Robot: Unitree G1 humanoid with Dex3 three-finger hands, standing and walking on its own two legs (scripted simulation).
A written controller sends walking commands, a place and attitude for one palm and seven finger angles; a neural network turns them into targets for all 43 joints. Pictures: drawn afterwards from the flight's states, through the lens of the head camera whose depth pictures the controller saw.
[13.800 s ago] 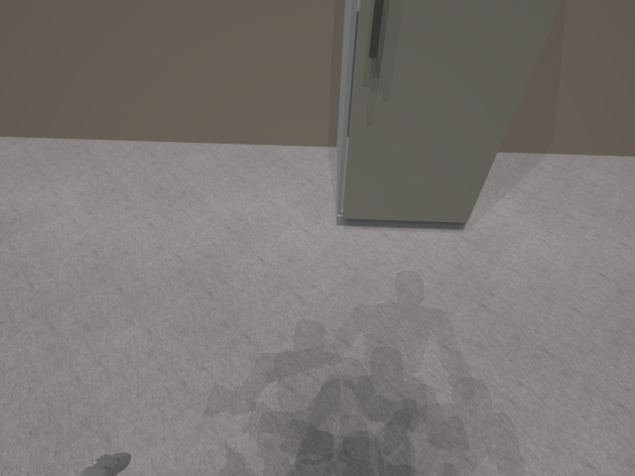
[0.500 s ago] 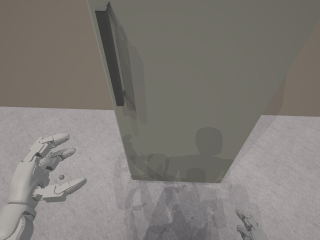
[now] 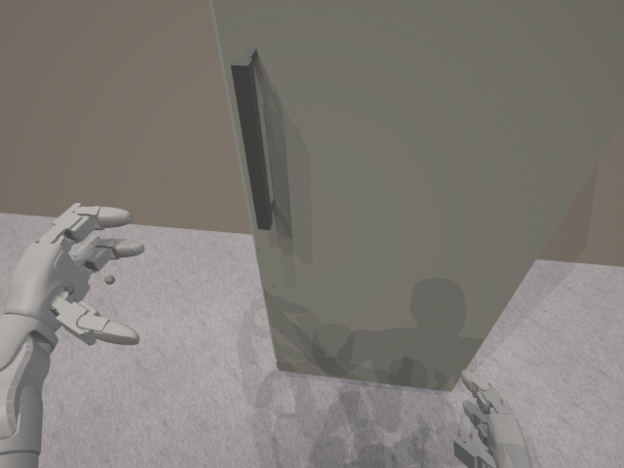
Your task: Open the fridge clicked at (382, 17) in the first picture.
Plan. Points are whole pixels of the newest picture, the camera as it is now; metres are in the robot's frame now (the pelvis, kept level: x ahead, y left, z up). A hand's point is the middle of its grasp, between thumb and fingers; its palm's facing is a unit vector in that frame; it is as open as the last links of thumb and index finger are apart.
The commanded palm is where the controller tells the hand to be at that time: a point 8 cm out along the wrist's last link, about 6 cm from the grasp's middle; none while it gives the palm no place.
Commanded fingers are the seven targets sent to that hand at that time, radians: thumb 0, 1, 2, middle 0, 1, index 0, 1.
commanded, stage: raise the hand to about handle height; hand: left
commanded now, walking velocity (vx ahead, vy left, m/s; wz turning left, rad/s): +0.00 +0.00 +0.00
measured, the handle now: (259, 150) +0.50 +0.15 +0.16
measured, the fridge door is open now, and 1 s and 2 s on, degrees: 0 0 0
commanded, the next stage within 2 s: move the hooked fingers beside the handle in 0.72 s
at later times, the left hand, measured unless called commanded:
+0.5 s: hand (121, 252) +0.29 +0.25 +0.17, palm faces +0.05 -1.00 -0.05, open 14.0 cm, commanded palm +0.25 +0.30 +0.18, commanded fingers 0.00 -0.50 0.30 -0.30 -1.20 -0.30 -1.20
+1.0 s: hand (110, 248) +0.28 +0.26 +0.18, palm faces +0.08 -1.00 -0.05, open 14.0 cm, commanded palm +0.26 +0.30 +0.18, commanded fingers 0.00 -0.50 0.30 -0.30 -1.20 -0.30 -1.20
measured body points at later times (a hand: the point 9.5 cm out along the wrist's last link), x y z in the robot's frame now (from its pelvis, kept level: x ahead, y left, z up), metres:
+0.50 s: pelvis +0.00 -0.02 +0.01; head -0.01 -0.04 +0.45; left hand +0.28 +0.31 +0.17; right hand +0.18 -0.26 -0.07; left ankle -0.04 +0.10 -0.73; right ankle +0.02 -0.13 -0.73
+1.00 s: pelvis -0.01 -0.01 +0.01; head -0.02 -0.03 +0.46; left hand +0.27 +0.31 +0.18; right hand +0.17 -0.24 -0.07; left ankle -0.04 +0.10 -0.73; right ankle +0.02 -0.13 -0.73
